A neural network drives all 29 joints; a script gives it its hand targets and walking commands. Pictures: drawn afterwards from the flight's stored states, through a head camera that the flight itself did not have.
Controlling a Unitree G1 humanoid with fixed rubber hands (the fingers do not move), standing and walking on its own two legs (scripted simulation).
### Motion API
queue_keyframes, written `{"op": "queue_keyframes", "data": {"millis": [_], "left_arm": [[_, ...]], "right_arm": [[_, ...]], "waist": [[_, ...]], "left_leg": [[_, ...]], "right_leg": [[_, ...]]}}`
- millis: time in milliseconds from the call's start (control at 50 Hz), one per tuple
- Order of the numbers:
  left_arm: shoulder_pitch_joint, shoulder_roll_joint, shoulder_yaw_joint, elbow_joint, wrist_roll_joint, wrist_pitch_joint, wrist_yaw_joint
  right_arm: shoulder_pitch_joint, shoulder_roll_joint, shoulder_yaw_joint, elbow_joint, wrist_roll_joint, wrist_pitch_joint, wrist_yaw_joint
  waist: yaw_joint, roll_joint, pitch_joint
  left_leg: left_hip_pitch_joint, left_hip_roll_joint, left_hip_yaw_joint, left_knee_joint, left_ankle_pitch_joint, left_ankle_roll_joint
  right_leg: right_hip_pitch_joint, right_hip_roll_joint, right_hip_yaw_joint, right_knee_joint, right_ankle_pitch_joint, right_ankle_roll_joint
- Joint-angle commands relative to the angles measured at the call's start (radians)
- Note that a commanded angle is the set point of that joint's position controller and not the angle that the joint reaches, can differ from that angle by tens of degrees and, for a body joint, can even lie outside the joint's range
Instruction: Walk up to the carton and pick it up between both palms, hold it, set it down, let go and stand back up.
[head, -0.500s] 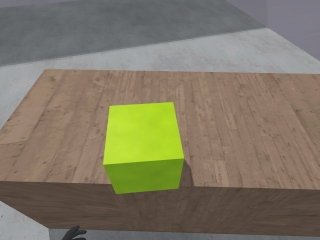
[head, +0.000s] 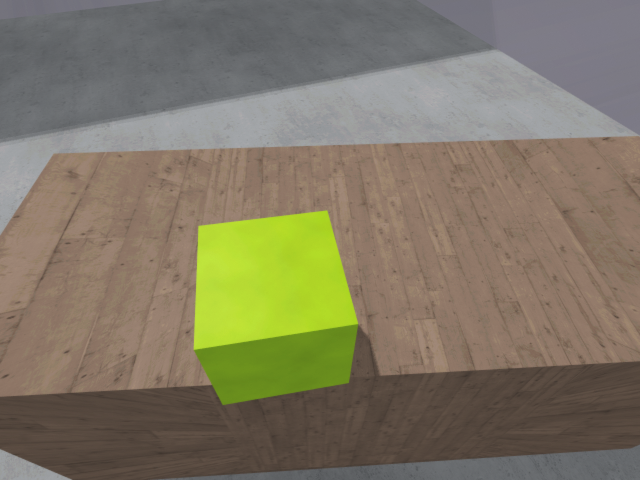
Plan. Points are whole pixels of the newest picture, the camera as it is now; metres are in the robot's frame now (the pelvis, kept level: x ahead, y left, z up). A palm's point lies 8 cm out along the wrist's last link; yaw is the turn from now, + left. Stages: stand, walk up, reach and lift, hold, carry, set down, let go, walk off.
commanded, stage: stand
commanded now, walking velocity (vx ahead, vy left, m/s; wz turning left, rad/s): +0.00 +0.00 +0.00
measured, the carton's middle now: (275, 306) +0.38 +0.07 -0.04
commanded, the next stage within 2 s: none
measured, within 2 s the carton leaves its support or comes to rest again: neither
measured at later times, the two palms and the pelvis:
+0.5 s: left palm out of the picture +0.04 +0.24 -0.12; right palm out of the picture -0.02 -0.25 -0.13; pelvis +0.00 +0.00 +0.01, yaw -1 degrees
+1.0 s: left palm out of the picture +0.03 +0.23 -0.14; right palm out of the picture -0.03 -0.21 -0.14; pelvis +0.01 +0.01 +0.00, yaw -1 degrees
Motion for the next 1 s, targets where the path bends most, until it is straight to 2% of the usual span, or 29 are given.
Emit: {"op": "queue_keyframes", "data": {"millis": [0,60,100,160,200,240,260,300,320,380,460,520,540,560,580,600,620,640,660,680,740,780,820,840,860,880,920,940,980], "left_arm": [[0.019,0.057,0.014,-0.064,-0.003,-0.025,0.008],[0.029,0.129,0.034,-0.033,-0.012,-0.016,0.009],[0.025,0.052,0.01,-0.023,-0.005,-0.023,0.012],[0.012,0.079,0.02,-0.024,-0.008,-0.009,-0.001],[0.081,0.11,0.029,0.039,0.006,-0.011,0.017],[0.021,0.112,0.031,0.014,-0.002,-0.008,0.02],[0.096,0.124,0.035,0.055,-0.005,0.0,0.022],[0.086,0.114,0.033,0.057,-0.005,-0.005,0.02],[0.022,0.133,0.031,0.064,-0.002,-0.003,0.02],[-0.021,0.11,0.028,0.071,-0.004,0.016,0.028],[-0.016,0.066,0.026,0.084,-0.016,-0.01,0.004],[-0.037,0.023,0.011,0.103,-0.005,-0.009,0.016],[0.077,0.05,0.018,0.145,-0.01,-0.002,0.018],[0.018,0.066,0.019,0.129,-0.005,-0.003,0.016],[0.051,0.105,0.039,0.133,-0.002,0.005,0.023],[-0.008,0.095,0.03,0.121,-0.009,0.004,0.005],[0.078,0.069,0.026,0.163,0.002,0.011,0.006],[0.02,0.058,0.028,0.145,-0.003,0.014,0.003],[-0.007,0.035,0.014,0.132,0.001,0.002,0.008],[0.016,0.041,0.021,0.157,-0.005,-0.001,0.021],[0.024,0.123,0.03,0.167,-0.005,-0.002,0.032],[0.046,0.048,0.012,0.193,-0.021,0.009,0.032],[0.002,-0.007,-0.012,0.191,-0.018,-0.001,0.03],[0.023,0.007,-0.006,0.207,-0.022,-0.005,0.036],[0.06,-0.008,-0.016,0.231,-0.02,-0.008,0.039],[0.04,0.06,0.004,0.213,-0.023,-0.003,0.033],[0.037,0.059,0.007,0.227,-0.026,0.007,0.037],[0.025,-0.005,-0.007,0.215,-0.03,-0.004,0.034],[0.087,0.037,0.0,0.243,-0.008,-0.005,0.027]], "right_arm": [[0.073,-0.06,-0.001,-0.009,-0.007,-0.008,-0.006],[0.048,-0.106,-0.015,-0.006,0.006,-0.019,-0.007],[0.055,-0.145,-0.031,0.011,-0.004,-0.008,-0.027],[0.068,-0.066,-0.011,0.018,0.006,0.019,-0.007],[0.031,-0.109,-0.022,0.017,0.0,0.01,-0.008],[0.024,-0.08,-0.016,0.035,0.004,0.0,-0.014],[0.025,-0.058,-0.011,0.027,0.002,0.001,-0.004],[0.102,-0.099,-0.028,0.085,0.017,0.006,-0.015],[0.102,-0.029,-0.01,0.081,0.013,0.003,-0.02],[0.066,-0.057,-0.01,0.075,-0.011,-0.005,-0.02],[0.056,-0.052,-0.001,0.133,-0.009,-0.03,-0.024],[0.08,-0.04,-0.005,0.145,-0.003,-0.019,-0.028],[0.059,-0.07,-0.007,0.139,-0.011,-0.015,-0.026],[0.092,-0.029,-0.004,0.153,-0.006,-0.014,-0.03],[0.039,-0.074,-0.01,0.147,-0.02,-0.007,-0.031],[0.046,-0.063,-0.007,0.132,0.004,-0.01,-0.029],[0.076,-0.089,-0.023,0.167,0.008,0.001,-0.024],[0.093,-0.053,-0.013,0.159,0.008,-0.002,-0.028],[0.095,-0.063,-0.014,0.16,0.009,0.002,-0.024],[0.088,-0.093,-0.033,0.158,0.005,0.007,-0.024],[0.146,-0.017,-0.004,0.188,0.011,0.001,-0.03],[0.132,0.053,0.031,0.201,0.004,-0.02,-0.019],[0.107,-0.024,0.003,0.187,0.016,-0.021,-0.024],[0.11,-0.011,0.015,0.203,0.006,-0.034,-0.02],[0.15,-0.016,0.015,0.213,0.005,-0.034,-0.025],[0.138,0.026,0.034,0.227,0.005,-0.032,-0.033],[0.141,-0.04,0.019,0.213,0.011,-0.041,-0.026],[0.091,-0.066,0.008,0.203,0.007,-0.036,-0.033],[0.135,-0.042,0.016,0.22,-0.009,-0.028,-0.039]], "waist": [[0.002,0.068,0.016],[-0.007,-0.04,-0.025],[-0.007,0.039,0.01],[-0.016,0.044,-0.012],[0.012,-0.095,-0.009],[0.009,-0.04,0.074],[0.023,-0.146,-0.061],[-0.006,-0.052,-0.063],[-0.038,-0.118,0.019],[-0.015,-0.067,0.096],[0.018,0.044,0.039],[-0.026,0.104,0.123],[0.031,0.042,0.112],[-0.004,-0.027,0.068],[0.041,-0.024,0.094],[-0.005,0.012,0.103],[0.029,0.014,0.126],[-0.001,-0.076,0.096],[-0.019,-0.068,0.097],[-0.009,-0.174,0.11],[-0.026,-0.113,0.022],[-0.007,-0.05,0.031],[-0.013,-0.114,0.019],[-0.01,-0.017,0.024],[-0.007,-0.031,0.056],[0.009,0.065,0.049],[-0.023,0.075,0.005],[0.01,0.104,0.064],[0.007,0.044,0.056]], "left_leg": [[0.093,0.152,-0.152,-0.128,0.336,0.059],[0.145,0.167,-0.128,-0.082,0.417,0.075],[0.115,0.198,-0.136,-0.088,0.538,0.091],[0.083,0.123,-0.069,-0.083,0.26,0.064],[0.067,0.102,-0.08,-0.058,0.131,0.053],[0.037,0.074,-0.095,-0.079,0.082,0.048],[0.088,0.038,-0.074,-0.011,0.047,0.032],[0.154,0.012,-0.097,-0.037,0.02,0.035],[0.136,0.011,-0.118,-0.071,-0.007,0.027],[0.088,0.103,-0.186,-0.193,-0.058,0.064],[0.118,0.161,-0.166,-0.209,0.139,0.08],[0.041,0.2,-0.162,-0.191,0.309,0.098],[0.046,0.147,-0.12,-0.17,0.21,0.085],[0.027,0.144,-0.13,-0.175,0.085,0.077],[0.005,0.132,-0.121,-0.169,-0.002,0.073],[-0.018,0.143,-0.145,-0.195,-0.017,0.078],[-0.033,0.103,-0.111,-0.157,-0.079,0.069],[-0.007,0.125,-0.12,-0.169,-0.102,0.064],[0.004,0.089,-0.112,-0.108,-0.066,0.061],[0.067,0.032,-0.087,-0.068,-0.002,0.05],[0.097,0.019,-0.117,-0.058,0.005,0.033],[0.122,0.038,-0.133,-0.114,0.063,0.029],[0.136,0.069,-0.135,-0.116,0.147,0.038],[0.138,0.087,-0.139,-0.126,0.233,0.031],[0.1,0.099,-0.122,-0.131,0.275,0.03],[0.071,0.12,-0.143,-0.143,0.305,0.04],[0.16,0.147,-0.142,-0.151,0.497,0.048],[0.131,0.148,-0.123,-0.141,0.515,0.063],[0.158,0.141,-0.112,-0.089,0.493,0.068]], "right_leg": [[-0.068,-0.045,0.038,-0.002,0.199,-0.028],[-0.021,-0.054,0.016,-0.003,0.299,-0.03],[-0.029,-0.061,-0.009,0.024,0.221,-0.024],[0.0,-0.058,0.038,0.021,0.302,-0.042],[0.022,-0.062,0.054,0.005,0.392,-0.045],[-0.025,-0.114,0.134,-0.089,0.289,-0.069],[0.046,-0.125,0.167,-0.135,0.294,-0.073],[0.012,-0.157,0.246,-0.167,0.278,-0.092],[-0.025,-0.158,0.28,-0.216,0.145,-0.098],[-0.093,-0.083,0.145,-0.199,-0.021,-0.032],[-0.005,-0.041,0.02,-0.083,0.114,-0.015],[-0.024,-0.034,-0.014,-0.011,0.143,-0.023],[0.002,-0.074,0.043,-0.075,0.175,-0.034],[0.033,-0.048,0.029,-0.049,0.176,-0.033],[0.029,-0.053,0.037,-0.076,0.099,-0.025],[0.021,-0.052,0.053,-0.063,0.12,-0.039],[0.039,-0.05,0.07,-0.098,0.028,-0.04],[0.003,-0.048,0.051,-0.092,0.071,-0.031],[-0.016,-0.095,0.134,-0.169,0.056,-0.043],[-0.047,-0.124,0.212,-0.226,0.097,-0.058],[0.027,-0.176,0.277,-0.276,0.034,-0.093],[0.017,-0.122,0.213,-0.231,0.045,-0.071],[0.018,-0.104,0.155,-0.208,0.154,-0.047],[0.03,-0.092,0.123,-0.15,0.262,-0.053],[0.04,-0.092,0.086,-0.098,0.302,-0.053],[0.068,-0.07,0.033,-0.067,0.277,-0.038],[0.013,-0.056,0.028,-0.05,0.204,-0.029],[-0.017,-0.044,0.0,-0.004,0.153,-0.03],[0.023,-0.06,-0.006,-0.023,0.252,-0.023]]}}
